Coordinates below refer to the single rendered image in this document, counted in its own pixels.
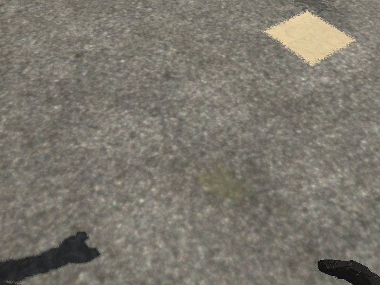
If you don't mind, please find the right robot hand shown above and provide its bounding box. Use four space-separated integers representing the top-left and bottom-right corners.
318 259 380 285

